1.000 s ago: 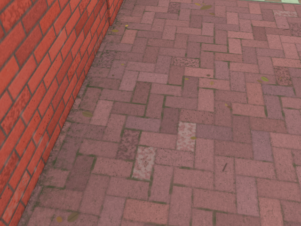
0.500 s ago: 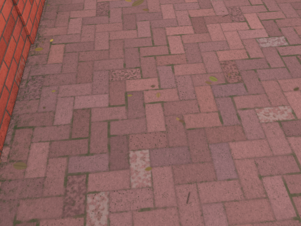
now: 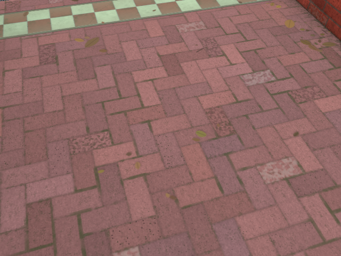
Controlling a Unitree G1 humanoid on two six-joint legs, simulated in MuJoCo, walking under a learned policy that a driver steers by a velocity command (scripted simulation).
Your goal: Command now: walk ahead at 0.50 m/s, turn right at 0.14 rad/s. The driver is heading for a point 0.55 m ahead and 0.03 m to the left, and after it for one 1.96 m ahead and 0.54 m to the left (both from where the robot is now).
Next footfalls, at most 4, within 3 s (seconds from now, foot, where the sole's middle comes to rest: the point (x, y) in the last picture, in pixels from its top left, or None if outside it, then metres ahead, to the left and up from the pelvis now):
0.36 right None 0.35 -0.15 -0.78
0.92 left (145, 220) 0.64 0.10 -0.78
1.40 right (170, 155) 0.96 -0.01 -0.78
1.82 left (112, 159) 0.93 0.26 -0.78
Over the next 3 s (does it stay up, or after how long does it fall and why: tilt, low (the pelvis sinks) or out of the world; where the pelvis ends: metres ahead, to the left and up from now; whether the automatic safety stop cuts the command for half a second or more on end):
stays up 0.98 0.19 0.01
